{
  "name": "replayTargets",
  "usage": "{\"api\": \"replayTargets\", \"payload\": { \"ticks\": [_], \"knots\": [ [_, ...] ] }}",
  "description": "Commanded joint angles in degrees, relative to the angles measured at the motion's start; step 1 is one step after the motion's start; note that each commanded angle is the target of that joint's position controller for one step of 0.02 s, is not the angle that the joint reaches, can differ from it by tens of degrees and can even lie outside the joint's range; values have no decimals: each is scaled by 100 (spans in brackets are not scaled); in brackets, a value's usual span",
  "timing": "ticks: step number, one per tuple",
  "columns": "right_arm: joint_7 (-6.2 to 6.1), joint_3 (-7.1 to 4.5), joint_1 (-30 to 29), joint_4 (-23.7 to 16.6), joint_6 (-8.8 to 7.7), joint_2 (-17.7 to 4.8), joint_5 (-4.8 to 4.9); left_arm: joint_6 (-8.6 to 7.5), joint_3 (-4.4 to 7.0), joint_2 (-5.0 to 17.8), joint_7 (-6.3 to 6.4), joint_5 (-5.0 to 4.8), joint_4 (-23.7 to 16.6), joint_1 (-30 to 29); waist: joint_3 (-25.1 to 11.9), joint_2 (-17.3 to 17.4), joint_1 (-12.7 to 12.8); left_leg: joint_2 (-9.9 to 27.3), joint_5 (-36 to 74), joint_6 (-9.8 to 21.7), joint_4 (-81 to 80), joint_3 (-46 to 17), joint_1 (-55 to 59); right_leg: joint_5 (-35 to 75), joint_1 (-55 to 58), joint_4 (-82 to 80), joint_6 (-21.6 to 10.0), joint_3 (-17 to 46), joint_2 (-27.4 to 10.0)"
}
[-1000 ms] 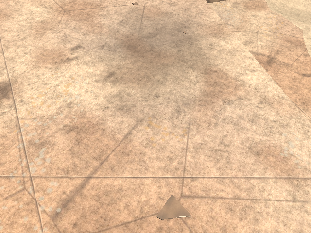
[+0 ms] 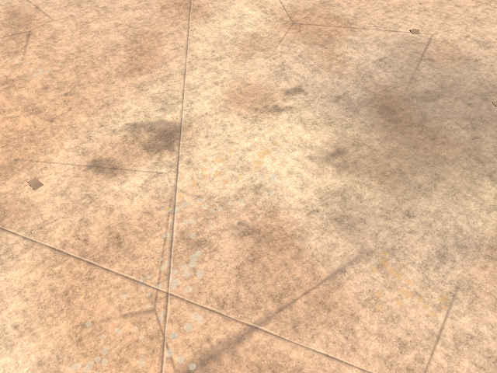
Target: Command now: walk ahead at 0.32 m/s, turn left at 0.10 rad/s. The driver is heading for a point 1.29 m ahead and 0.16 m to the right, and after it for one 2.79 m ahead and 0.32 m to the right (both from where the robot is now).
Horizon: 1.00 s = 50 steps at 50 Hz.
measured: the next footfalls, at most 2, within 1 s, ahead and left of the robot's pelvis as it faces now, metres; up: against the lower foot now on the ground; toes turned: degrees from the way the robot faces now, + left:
left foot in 0.26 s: +0.12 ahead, +0.12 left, +0.00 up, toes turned +1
right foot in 0.72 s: +0.44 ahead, -0.08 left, +0.00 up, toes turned -4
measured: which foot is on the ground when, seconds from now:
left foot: up 0.00-0.24, down 0.26-0.72, up 0.74-1.00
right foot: down 0.00-0.26, up 0.28-0.70, down 0.72-1.00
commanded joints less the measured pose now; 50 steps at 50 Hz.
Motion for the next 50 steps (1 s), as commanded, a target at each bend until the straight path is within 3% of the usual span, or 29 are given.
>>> {"api": "replayTargets", "payload": {
  "ticks": [1,8,10,11,12,13,14,15,17,19,21,26,31,33,34,35,36,37,38,39,40,41,42,45,50],
  "knots": [
    [41,-29,121,-174,-87,-267,6,-152,195,761,-12,-11,-190,91,-10,-791,-22,181,223,-52,-455,199,-374,-1899,242,-1591,-751,1735,-1371],
    [3,46,-389,-232,-201,-202,68,-149,286,980,-52,-31,4,387,80,-759,94,163,243,-3,-1956,523,356,-2147,-166,-1521,-862,1546,-1508],
    [-40,60,-172,-132,-256,-126,73,-114,304,1010,-53,-75,33,313,137,-598,-84,75,694,96,-2745,679,1091,-2395,-577,-1237,-784,1428,-1422],
    [-74,45,29,-43,-298,-154,60,-105,297,954,-44,-82,44,301,150,-472,-192,16,702,161,-3048,650,1642,-2608,-949,-935,-689,1343,-1291],
    [-124,12,485,105,-357,-262,64,-120,254,787,-36,-50,-5,188,58,-270,-389,193,408,255,-3270,349,2417,-2759,-1523,-404,-546,1174,-1091],
    [-194,-59,1099,215,-419,-613,31,-161,138,381,-56,-11,-213,-142,-14,538,-664,1284,-853,440,-4099,-1103,2991,-2590,-2255,929,-276,622,-635],
    [-214,-218,1290,234,-417,-1222,89,-229,44,65,-107,-53,-415,-247,172,1397,-673,2477,-2498,966,-5040,-3178,3195,-2261,-3361,2297,-82,-252,12],
    [-215,-223,1101,269,-398,-1050,85,-237,165,618,-119,124,-389,-384,602,524,-534,2602,-2493,1236,-5043,-3316,2578,-1871,-3480,2910,-115,137,-396],
    [-125,-106,569,168,-461,-589,146,-247,205,663,-224,84,-226,-175,517,267,-144,1962,-1253,972,-5000,-2342,2335,-1087,-3130,3116,-15,296,-615],
    [-128,-62,500,196,-538,-433,169,-196,200,600,-271,159,-104,-149,315,308,-65,1521,207,785,-4982,-1436,2323,-561,-2882,3321,156,93,-671],
    [-117,-39,762,375,-568,-347,191,-144,162,447,-285,175,-156,-376,269,302,-81,1357,1343,795,-4873,-963,2331,-225,-2942,3419,276,-28,-716],
    [-127,-19,1158,674,-568,-332,176,-87,49,274,-282,131,-508,-1462,466,354,-284,1211,2913,845,-4756,-401,2153,371,-2788,2465,437,-296,-708],
    [-182,-43,1308,921,-562,-508,147,-95,13,339,-247,70,-687,-1957,594,434,-320,1430,3670,784,-4568,-258,2420,352,-2023,1348,125,-441,-526],
    [-209,-54,1161,984,-550,-585,143,-126,61,437,-182,72,-582,-1561,424,437,-66,1490,4939,664,-4024,-130,2576,41,-1314,1096,-95,-502,-321],
    [-218,-75,1100,1021,-531,-663,135,-158,120,545,-129,75,-401,-1002,110,416,186,1440,5727,586,-3333,-36,2620,-104,-626,967,-208,-559,-127],
    [-222,-79,1036,1037,-501,-687,146,-212,197,673,-65,98,-58,-22,-413,234,598,1230,5832,487,-2203,166,2341,22,570,681,-352,-605,-3],
    [-216,-30,1069,941,-495,-551,169,-274,310,1029,8,227,171,962,-1065,-107,933,993,4213,418,-636,307,1239,-565,2075,646,-580,346,-902],
    [-153,113,1781,833,-485,193,365,-278,444,1651,13,330,218,1344,-1896,-1556,595,-17,140,154,1599,549,-754,-1395,3624,124,-1270,3274,-2700],
    [-159,-39,1571,927,-494,-377,225,-204,421,1423,-40,62,220,1088,-1848,-1072,614,-65,-514,259,2203,-193,-1254,-1585,3216,-649,-1354,4299,-2673],
    [-149,-85,977,746,-497,-469,202,-206,335,1118,-48,14,164,414,-818,-761,321,322,65,311,2214,-175,-1551,-1557,2381,-673,-1153,3217,-2442],
    [-125,-51,622,678,-535,-375,180,-257,245,744,-74,15,126,62,-349,-391,232,533,505,321,1882,-119,-1389,-866,1576,-848,-1023,2512,-2196],
    [-105,-52,505,691,-500,-273,135,-303,197,585,-72,25,164,-67,-116,-381,68,690,672,308,1586,-87,-1144,-388,1078,-974,-847,1974,-1908],
    [-73,-37,589,712,-419,-191,47,-335,146,429,-56,3,257,-75,-24,-485,-101,777,730,253,1357,-60,-854,19,688,-1085,-727,1563,-1695],
    [17,-15,515,720,-264,5,20,-457,122,411,-49,-27,514,326,37,-484,-230,811,885,139,1027,109,-795,862,493,-1271,-753,1026,-1532],
    [60,19,-819,312,-212,-15,50,-457,87,439,-36,-49,765,858,447,-445,-26,925,1903,-63,-229,383,-1606,1267,745,-1521,-684,553,-1313]
  ]
}}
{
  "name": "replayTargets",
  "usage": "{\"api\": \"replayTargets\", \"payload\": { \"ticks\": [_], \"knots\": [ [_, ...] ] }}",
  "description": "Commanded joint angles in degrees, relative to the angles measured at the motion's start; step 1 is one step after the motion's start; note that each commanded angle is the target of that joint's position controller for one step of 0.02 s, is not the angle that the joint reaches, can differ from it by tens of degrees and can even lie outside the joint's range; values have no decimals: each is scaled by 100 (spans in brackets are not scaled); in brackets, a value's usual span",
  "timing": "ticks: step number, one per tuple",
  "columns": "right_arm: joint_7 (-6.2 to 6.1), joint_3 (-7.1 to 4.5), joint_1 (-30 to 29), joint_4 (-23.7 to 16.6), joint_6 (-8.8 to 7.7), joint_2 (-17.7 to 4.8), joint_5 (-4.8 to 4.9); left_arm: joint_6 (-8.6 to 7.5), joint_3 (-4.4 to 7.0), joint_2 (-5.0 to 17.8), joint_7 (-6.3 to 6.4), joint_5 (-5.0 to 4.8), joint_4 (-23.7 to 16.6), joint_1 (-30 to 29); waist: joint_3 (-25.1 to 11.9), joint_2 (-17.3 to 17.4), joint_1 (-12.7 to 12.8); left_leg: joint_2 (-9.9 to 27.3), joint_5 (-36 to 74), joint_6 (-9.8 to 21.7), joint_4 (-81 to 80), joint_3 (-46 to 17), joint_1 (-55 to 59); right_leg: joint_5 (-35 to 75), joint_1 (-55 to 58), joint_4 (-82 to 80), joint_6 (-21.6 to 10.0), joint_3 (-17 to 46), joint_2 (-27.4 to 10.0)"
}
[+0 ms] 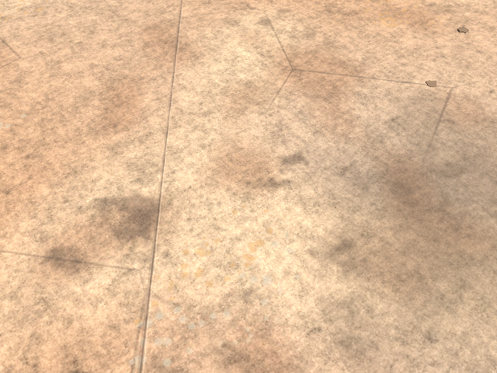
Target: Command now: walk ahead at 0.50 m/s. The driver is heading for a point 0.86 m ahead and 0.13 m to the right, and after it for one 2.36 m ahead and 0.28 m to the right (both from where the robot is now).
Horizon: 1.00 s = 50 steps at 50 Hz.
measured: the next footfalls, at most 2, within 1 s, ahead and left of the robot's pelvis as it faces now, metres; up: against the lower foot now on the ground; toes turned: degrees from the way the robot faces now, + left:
left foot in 0.26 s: +0.32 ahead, +0.11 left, +0.00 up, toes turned +3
right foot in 0.82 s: +0.56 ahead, -0.11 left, +0.00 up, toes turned -23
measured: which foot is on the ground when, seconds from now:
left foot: up 0.00-0.24, down 0.26-0.82, up 0.84-1.00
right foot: down 0.00-0.26, up 0.28-0.80, down 0.82-1.00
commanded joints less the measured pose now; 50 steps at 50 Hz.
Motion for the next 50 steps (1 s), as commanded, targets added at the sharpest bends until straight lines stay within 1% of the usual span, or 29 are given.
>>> {"api": "replayTargets", "payload": {
  "ticks": [1,3,6,9,11,12,13,14,15,16,17,18,20,23,25,30,35,38,39,40,41,42,43,44,45,46,47,48,50],
  "knots": [
    [30,19,-400,-355,-12,-142,36,-90,58,562,17,-19,-164,181,372,-464,-52,17,649,-110,-826,177,-225,1760,-238,-849,-526,905,-1441],
    [36,67,-812,-461,-29,-81,72,-96,47,595,36,-13,-84,382,393,-493,64,-100,928,-104,-1436,300,-63,2055,-91,-818,-462,797,-1426],
    [19,86,-1285,-598,-41,-120,86,-73,34,630,83,25,65,706,436,-514,216,-241,949,-21,-1956,397,-54,2373,453,-695,-482,793,-1561],
    [0,57,-1474,-710,-87,-208,84,-29,43,687,146,85,179,783,482,-508,184,-347,480,165,-2292,385,-24,2994,1045,-377,-520,822,-1779],
    [-48,1,-1070,-614,-142,-295,81,-12,54,744,173,104,197,636,282,-547,-52,-612,2,345,-2547,468,770,4298,1089,272,-417,768,-1779],
    [-96,-61,-416,-409,-184,-386,76,2,59,788,165,103,205,556,-39,-543,-332,-796,-88,451,-2773,508,1561,4831,1007,1007,-354,750,-1688],
    [-160,-154,613,-82,-253,-577,11,7,43,769,144,64,166,435,-579,-378,-762,-686,165,618,-3055,358,2952,4362,404,2141,-247,606,-1451],
    [-246,-298,1656,72,-299,-1115,-143,-17,-28,554,120,-5,-65,393,-1391,194,-1061,716,-312,914,-3124,-1129,4505,2233,-838,3880,-147,406,-1095],
    [-205,-383,1658,68,-248,-1459,-137,24,-105,14,107,-232,-47,1188,-2003,1318,-647,2160,-604,1649,-3814,-3642,5647,-2071,-2720,5761,42,251,-94],
    [-166,-313,1176,-23,-184,-1006,60,85,78,714,153,-59,17,655,-1374,121,-616,1795,-1155,1397,-4066,-3378,4911,-1613,-3071,5998,-43,861,-473],
    [-151,-206,571,-109,-204,-675,94,68,103,653,114,-48,-142,192,-599,55,-405,1567,-1013,1174,-4309,-2465,4028,-1022,-3072,5774,-52,900,-681],
    [-134,-147,308,-111,-250,-427,81,79,90,499,94,-34,-160,27,-231,-56,-269,1319,-492,974,-4537,-1833,3409,-701,-2888,5533,-29,874,-864],
    [-196,-75,303,8,-322,-194,114,238,104,325,10,107,-127,95,-4,138,-19,941,98,654,-4723,-908,2773,-496,-2510,5250,72,827,-1014],
    [-224,-92,661,173,-455,-289,167,403,128,178,-80,123,-271,-152,71,141,94,863,781,597,-4850,-262,2705,-174,-2749,5140,155,718,-1054],
    [-236,-105,827,224,-477,-345,142,455,134,185,-116,120,-437,-572,187,151,64,807,933,561,-4928,90,2764,240,-3155,4941,204,648,-1121],
    [-271,-71,1137,331,-474,-343,121,434,64,133,-199,97,-856,-1651,427,158,-103,637,1540,479,-4909,809,2963,1134,-3312,3369,257,295,-1039],
    [-361,-111,1608,505,-384,-528,95,418,29,199,-252,143,-1200,-2368,506,180,-285,925,2440,478,-4581,1191,3859,800,-3162,2357,-21,-185,-848],
    [-412,-167,1501,492,-284,-724,70,421,108,349,-222,164,-1157,-2021,209,367,-35,1002,4663,416,-3591,1468,4236,-40,-2453,2178,-356,-477,-394],
    [-415,-198,1444,469,-231,-818,60,412,163,438,-199,166,-1045,-1595,-36,407,150,1006,5182,412,-2870,1519,4267,-334,-2000,2103,-492,-535,-180],
    [-396,-225,1400,419,-173,-904,70,373,243,567,-169,170,-872,-992,-401,374,385,994,5031,378,-1859,1537,4067,-432,-1263,1833,-643,-496,14],
    [-356,-233,1281,299,-148,-927,89,326,387,868,-102,230,-614,-114,-865,24,821,870,3888,195,-342,1586,3185,-446,54,1317,-883,41,-164],
    [-251,-114,1465,-84,-178,-321,199,327,575,1574,-16,281,-644,144,-1460,-1240,616,64,-335,-133,1880,1526,778,-803,1929,1099,-1665,2748,-1942],
    [-181,-178,894,-384,-263,-606,163,406,594,1726,-16,103,-741,98,-1726,-954,602,-746,-2268,-245,2791,248,-409,-865,2217,82,-1988,4947,-2513],
    [-146,-172,334,-521,-325,-622,167,441,539,1574,33,59,-683,-173,-846,-441,529,-301,-1602,-165,2616,-127,-966,-564,1652,-75,-1723,3865,-2392],
    [-142,-133,438,-465,-387,-551,207,409,447,1211,57,28,-677,-469,-383,-162,265,-76,-1047,-127,2059,-90,-690,71,869,-150,-1441,3166,-2225],
    [-161,-135,602,-331,-362,-490,159,351,374,955,65,23,-705,-757,-129,58,-10,86,-864,-133,1557,-102,-260,798,263,-224,-1155,2575,-1905],
    [-164,-125,770,-276,-254,-437,33,283,309,781,82,-26,-700,-905,-84,-14,-206,171,-786,-195,1237,-114,160,1282,-140,-295,-994,2134,-1655],
    [-141,-114,880,-217,-136,-379,-40,200,263,688,79,-38,-681,-904,-156,-116,-275,208,-742,-242,1054,-113,459,1616,-326,-333,-916,1875,-1491],
    [-81,-113,826,-236,7,-323,-51,69,251,754,69,-72,-529,-616,-152,-207,-316,180,-587,-322,752,2,460,2268,-361,-400,-851,1557,-1323]
  ]
}}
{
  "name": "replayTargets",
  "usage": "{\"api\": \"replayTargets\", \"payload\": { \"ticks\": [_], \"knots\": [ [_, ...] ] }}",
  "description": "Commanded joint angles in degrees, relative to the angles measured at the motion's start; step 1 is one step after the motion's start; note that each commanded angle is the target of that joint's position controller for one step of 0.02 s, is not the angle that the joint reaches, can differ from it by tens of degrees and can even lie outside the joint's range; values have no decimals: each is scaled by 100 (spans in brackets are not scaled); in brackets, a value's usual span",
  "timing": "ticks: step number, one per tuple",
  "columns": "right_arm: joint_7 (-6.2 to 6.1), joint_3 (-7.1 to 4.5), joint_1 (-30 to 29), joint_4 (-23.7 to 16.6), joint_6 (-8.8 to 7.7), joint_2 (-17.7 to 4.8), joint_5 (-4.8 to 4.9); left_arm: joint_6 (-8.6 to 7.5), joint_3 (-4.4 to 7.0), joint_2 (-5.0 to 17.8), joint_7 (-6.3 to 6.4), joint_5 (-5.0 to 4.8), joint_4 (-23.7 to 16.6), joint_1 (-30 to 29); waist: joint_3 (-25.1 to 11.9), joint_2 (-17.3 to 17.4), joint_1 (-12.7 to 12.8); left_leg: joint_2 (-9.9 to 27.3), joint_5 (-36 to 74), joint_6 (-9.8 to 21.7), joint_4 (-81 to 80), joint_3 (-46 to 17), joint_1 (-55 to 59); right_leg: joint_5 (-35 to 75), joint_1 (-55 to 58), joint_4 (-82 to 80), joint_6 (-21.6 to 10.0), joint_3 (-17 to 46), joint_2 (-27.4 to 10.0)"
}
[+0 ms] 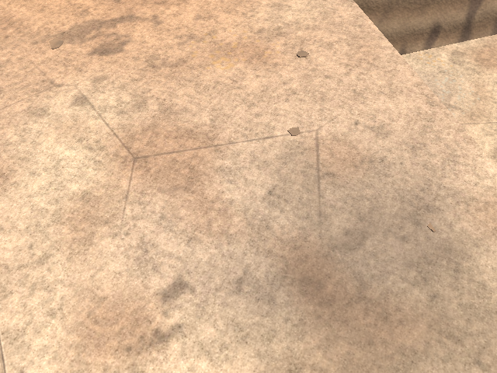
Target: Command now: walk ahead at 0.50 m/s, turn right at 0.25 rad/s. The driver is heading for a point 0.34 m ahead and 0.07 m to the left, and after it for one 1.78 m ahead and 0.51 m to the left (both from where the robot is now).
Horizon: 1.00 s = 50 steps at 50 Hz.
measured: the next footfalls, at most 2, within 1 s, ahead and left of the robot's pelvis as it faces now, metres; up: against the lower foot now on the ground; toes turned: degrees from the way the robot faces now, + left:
left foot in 0.36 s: +0.36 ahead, +0.10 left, +0.00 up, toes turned +10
right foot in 0.96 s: +0.41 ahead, -0.07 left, +0.00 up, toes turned +27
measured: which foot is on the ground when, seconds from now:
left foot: up 0.00-0.34, down 0.36-0.96, up 0.98-1.00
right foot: down 0.00-0.38, up 0.40-0.94, down 0.96-1.00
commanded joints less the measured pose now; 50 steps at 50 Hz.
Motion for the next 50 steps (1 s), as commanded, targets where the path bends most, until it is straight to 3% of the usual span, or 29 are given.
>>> {"api": "replayTargets", "payload": {
  "ticks": [1,5,8,10,13,15,16,17,18,19,20,21,22,23,24,25,27,31,37,43,46,47,48,49,50],
  "knots": [
    [74,-72,604,-41,176,-326,-39,-241,69,565,19,-49,-111,367,-292,-189,-167,89,444,-91,-397,108,-381,2439,452,-1236,-520,1207,-1507],
    [114,-74,-222,-248,223,-407,72,-270,21,554,1,0,26,848,-58,-388,150,72,1256,-5,-1117,177,-1076,2694,937,-1433,-62,823,-1467],
    [138,-32,-670,-369,197,-349,118,-302,-48,478,30,52,99,1009,75,-418,284,-139,1673,124,-1776,134,-1202,2788,1240,-1506,107,505,-1501],
    [149,6,-925,-447,179,-305,122,-321,-88,453,77,83,171,1113,191,-416,346,-323,1800,219,-2223,161,-1221,2984,1475,-1553,146,315,-1600],
    [149,89,-1060,-500,118,-179,61,-308,-175,364,190,93,276,1116,289,-365,307,-635,1771,373,-3009,635,-675,4623,1622,-1156,267,-151,-1629],
    [109,58,-580,-376,75,-295,26,-311,-162,543,290,80,297,1026,-56,-571,92,-1036,1353,532,-3141,909,20,6327,1801,-285,410,-269,-1658],
    [76,17,22,-202,53,-401,16,-294,-127,668,351,84,277,893,-313,-704,-157,-1193,1132,639,-3190,907,515,6801,1780,424,469,-272,-1705],
    [42,-57,770,14,6,-577,0,-268,-93,776,377,79,234,747,-640,-732,-468,-1222,1241,784,-3489,725,1173,6548,1637,1385,502,-230,-1732],
    [13,-130,1439,195,-65,-716,-70,-255,-64,869,360,-8,130,430,-882,-561,-904,-1037,2187,985,-4273,464,2005,5311,1128,2801,576,-393,-1508],
    [-24,-259,1583,183,-69,-1246,-76,-301,-139,515,308,-28,-139,587,-1447,534,-691,389,5406,1509,-3587,-963,3476,533,-391,4892,687,-590,-780],
    [2,-333,1422,60,-21,-1562,67,-267,-167,268,265,-183,-239,1244,-2428,1079,-240,1707,7786,2701,-3614,-3147,4814,-2507,-1959,6582,850,230,-15],
    [11,-356,1003,-87,67,-1406,299,-220,-142,542,230,36,-236,956,-2289,12,-286,1443,6582,2641,-4031,-2693,4103,-1724,-2069,6479,777,762,-497],
    [-21,-268,479,-221,144,-1068,294,-205,-129,551,192,53,-377,545,-1391,-87,-172,1149,5280,2428,-4397,-2255,3157,-1406,-2205,6148,797,701,-682],
    [-41,-184,239,-253,207,-757,256,-177,-108,555,173,102,-429,358,-762,-392,-1,834,4556,2138,-4725,-1930,2343,-1290,-2167,5695,833,652,-840],
    [-70,-147,214,-259,239,-643,256,-63,-99,533,164,165,-493,307,-533,-368,92,583,4260,1946,-4887,-1660,1818,-1228,-1978,5278,894,654,-940],
    [-77,-132,240,-238,252,-633,220,87,-115,434,165,192,-500,415,-484,-233,180,389,4097,1811,-4973,-1459,1397,-1174,-1678,4963,958,607,-956],
    [-52,-198,277,-264,216,-878,139,243,-147,282,185,175,-549,506,-643,-83,244,160,4242,1706,-4927,-1276,1137,-1004,-1487,4607,1054,517,-882],
    [-58,-273,339,-402,289,-1061,138,350,-102,422,215,164,-775,78,-844,238,105,-38,3020,1415,-4938,-1490,1300,-645,-1814,3932,1191,565,-937],
    [-119,-354,566,-552,462,-1144,115,427,-77,539,255,102,-1129,-685,-687,497,-222,-24,942,1264,-5024,-2381,1848,-722,-2313,3102,1252,800,-890],
    [-104,-314,475,-633,504,-1057,20,333,-143,520,286,-20,-1179,-511,-777,616,-218,74,2178,1290,-4638,-2508,1885,-1256,-1329,2087,972,645,-646],
    [-116,-268,254,-644,559,-1030,80,270,-179,472,304,-54,-1087,-34,-765,562,40,-33,2614,1060,-4328,-2579,1716,-878,-365,627,769,519,-523],
    [-140,-232,186,-660,573,-971,134,219,-188,473,317,-15,-1036,163,-714,432,162,-210,2123,815,-4163,-2514,1438,-225,194,-339,690,623,-645],
    [-146,-146,350,-699,551,-687,165,173,-145,791,356,104,-1095,7,-654,-344,-38,-635,904,476,-3578,-2072,1030,-158,516,-986,502,1546,-1490],
    [-157,-65,639,-755,523,-433,220,171,-128,1177,341,139,-1358,-548,-584,-1317,-327,-1546,-919,193,-2920,-1070,243,1405,714,-1182,9,2981,-2761],
    [-187,-201,485,-647,556,-944,102,172,-137,1050,288,128,-1234,-320,-633,-1056,-95,-1438,-1681,123,-2047,-809,704,2318,36,-807,-617,2890,-2982]
  ]
}}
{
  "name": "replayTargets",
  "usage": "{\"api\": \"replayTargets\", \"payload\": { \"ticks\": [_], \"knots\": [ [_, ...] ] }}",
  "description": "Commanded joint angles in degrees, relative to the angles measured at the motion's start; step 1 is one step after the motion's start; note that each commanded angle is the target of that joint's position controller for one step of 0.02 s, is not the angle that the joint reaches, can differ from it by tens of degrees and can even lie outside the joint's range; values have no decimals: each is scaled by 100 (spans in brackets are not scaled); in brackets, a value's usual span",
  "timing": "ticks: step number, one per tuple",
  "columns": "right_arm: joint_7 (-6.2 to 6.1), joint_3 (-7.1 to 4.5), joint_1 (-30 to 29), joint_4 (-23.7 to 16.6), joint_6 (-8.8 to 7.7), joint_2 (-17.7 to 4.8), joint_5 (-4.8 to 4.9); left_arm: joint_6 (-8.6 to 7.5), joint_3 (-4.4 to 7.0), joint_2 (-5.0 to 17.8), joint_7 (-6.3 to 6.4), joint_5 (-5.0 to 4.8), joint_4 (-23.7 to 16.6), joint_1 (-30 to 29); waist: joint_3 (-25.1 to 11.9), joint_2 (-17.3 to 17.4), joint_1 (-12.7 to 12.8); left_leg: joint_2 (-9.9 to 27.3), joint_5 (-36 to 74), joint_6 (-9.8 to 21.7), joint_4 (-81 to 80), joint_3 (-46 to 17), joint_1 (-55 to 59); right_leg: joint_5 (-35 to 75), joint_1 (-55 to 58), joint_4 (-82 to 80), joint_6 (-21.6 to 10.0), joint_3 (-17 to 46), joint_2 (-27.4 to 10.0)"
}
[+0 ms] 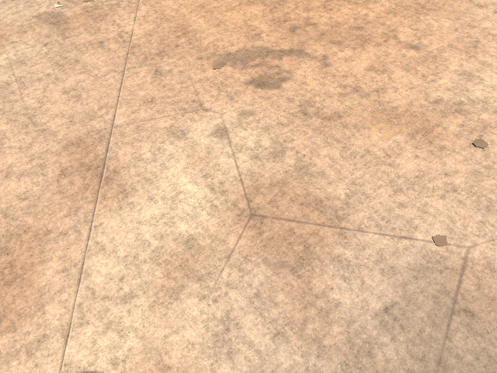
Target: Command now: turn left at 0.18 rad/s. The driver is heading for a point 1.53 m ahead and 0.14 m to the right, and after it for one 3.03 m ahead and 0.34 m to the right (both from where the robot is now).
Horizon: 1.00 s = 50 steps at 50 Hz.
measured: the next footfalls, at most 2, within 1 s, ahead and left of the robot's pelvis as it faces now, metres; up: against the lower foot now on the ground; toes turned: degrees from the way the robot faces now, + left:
left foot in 0.30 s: +0.00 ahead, +0.11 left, +0.00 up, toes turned -3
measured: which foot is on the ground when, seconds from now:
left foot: up 0.00-0.28, down 0.30-1.00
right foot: down 0.00-1.00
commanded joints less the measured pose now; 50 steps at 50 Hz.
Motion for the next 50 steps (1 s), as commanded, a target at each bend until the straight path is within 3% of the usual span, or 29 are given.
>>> {"api": "replayTargets", "payload": {
  "ticks": [1,2,4,8,11,14,15,16,17,18,21,30,48,50],
  "knots": [
    [-40,-145,374,-186,-18,-675,-9,-135,106,754,-56,16,-350,-37,-250,-866,-114,268,-1244,-154,1600,139,-114,2632,228,-1194,-1304,1989,-2147],
    [-26,-134,349,-94,3,-584,2,-157,61,600,-75,-13,-328,-208,-84,-775,-173,347,-926,-228,1705,135,-84,2521,174,-1163,-1095,1491,-1773],
    [15,-102,394,31,50,-499,-27,-171,44,605,-43,-10,-290,-215,-154,-1096,-173,342,-642,-370,1731,227,-116,3069,548,-980,-834,977,-1339],
    [-17,32,111,185,85,-269,49,-152,46,652,-66,-33,-30,183,-360,-1063,64,529,-674,-548,723,623,167,3690,1152,-647,-798,781,-1218],
    [-78,82,-32,316,97,-266,128,-102,77,729,-77,4,147,319,-346,-1207,189,597,-465,-478,-231,814,502,3527,1249,-552,-801,969,-1220],
    [-136,121,219,600,20,-306,76,-76,103,750,-82,-34,262,193,-351,-944,-5,855,1141,-321,-1710,658,1496,2811,811,-487,-492,1021,-1121],
    [-154,104,199,635,-32,-490,-2,-109,82,673,-105,-49,261,230,-456,-712,64,1177,1601,-252,-1567,312,1958,2158,435,-530,-320,1028,-1040],
    [-152,75,129,682,-64,-709,-43,-126,108,655,-141,-63,282,372,-365,-249,263,1477,2307,-117,-1206,103,2029,1469,193,-590,-240,796,-757],
    [-105,122,-84,764,-80,-521,41,-101,65,491,-134,-87,415,338,-143,171,240,1442,2014,9,-1192,143,1460,884,397,-856,-197,555,-531],
    [-77,181,-109,791,-113,-315,36,-68,84,571,-113,-66,509,215,27,81,131,1392,1666,-19,-1338,138,1226,744,540,-791,-162,531,-509],
    [-119,219,23,1041,-161,-355,19,-22,113,604,-135,-41,671,169,129,115,126,1313,1337,-63,-1523,162,1040,897,690,-762,-190,557,-591],
    [-134,314,113,1438,-212,-264,22,-2,45,449,-141,-51,1246,310,291,-156,148,1323,775,15,-1692,119,855,385,592,-930,-90,567,-570],
    [-149,413,540,1810,-247,51,25,-21,-65,184,-98,-55,1821,643,310,-194,146,1260,758,47,-1646,191,732,343,453,-861,-56,552,-596],
    [-149,381,646,1823,-228,-12,9,-4,-49,202,-99,-41,1831,684,237,-143,126,1158,-360,115,-1702,175,678,-639,387,-768,-96,467,-433]
  ]
}}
